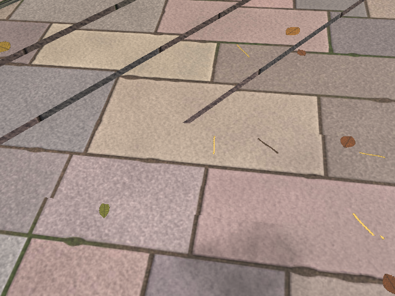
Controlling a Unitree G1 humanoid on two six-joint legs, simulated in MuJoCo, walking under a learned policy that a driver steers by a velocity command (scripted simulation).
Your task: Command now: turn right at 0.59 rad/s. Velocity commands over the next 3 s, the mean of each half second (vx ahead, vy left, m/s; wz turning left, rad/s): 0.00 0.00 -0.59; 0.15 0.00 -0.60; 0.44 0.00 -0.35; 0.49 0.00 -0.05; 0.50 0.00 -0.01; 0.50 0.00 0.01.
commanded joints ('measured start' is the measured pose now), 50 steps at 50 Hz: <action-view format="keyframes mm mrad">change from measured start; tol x16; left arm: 1 42 180 49 -48 7 -3 0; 26 -90 99 11 -84 -13 40 -50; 32 5 325 58 -95 5 -5 -18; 50 137 207 35 5 10 -58 -11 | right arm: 1 -46 -71 -8 -91 7 -21 -7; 10 22 -250 -32 -130 -11 -45 -27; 50 -144 -104 -7 -142 -13 -72 49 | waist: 1 29 -141 -88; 7 -49 -136 -103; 10 -16 219 -64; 29 -18 148 -82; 32 -3 -323 -62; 50 61 -126 18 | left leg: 1 -56 -17 -9 -72 -30 11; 7 243 -57 -11 -426 72 57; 10 344 404 -466 -657 204 244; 15 316 214 -94 -571 510 223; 28 360 297 34 -453 565 225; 31 137 214 165 -157 268 76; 32 -152 22 210 41 -257 0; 34 -156 38 19 222 -215 11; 50 -103 0 10 -173 120 -9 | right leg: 1 159 -270 311 -65 293 -177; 7 33 -194 387 -10 263 -84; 10 -304 92 9 410 -405 59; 15 -271 -10 -31 716 -229 112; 27 -75 -70 -179 289 -265 88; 30 102 -54 -176 -7 -63 46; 32 269 -467 447 -151 357 -119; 33 244 -476 402 -103 444 -223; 39 197 -243 273 -245 -281 -150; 50 125 -226 370 -213 -249 -185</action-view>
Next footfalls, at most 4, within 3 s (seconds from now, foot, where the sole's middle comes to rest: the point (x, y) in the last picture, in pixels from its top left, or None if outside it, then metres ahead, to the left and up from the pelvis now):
0.16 left None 0.05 0.12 -0.78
0.62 right None -0.02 -0.08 -0.78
1.12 left None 0.20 0.00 -0.78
1.58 right None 0.30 -0.37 -0.82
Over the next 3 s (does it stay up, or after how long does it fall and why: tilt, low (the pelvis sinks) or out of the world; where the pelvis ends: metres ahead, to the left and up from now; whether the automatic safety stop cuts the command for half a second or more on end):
stays up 0.72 -0.77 -0.04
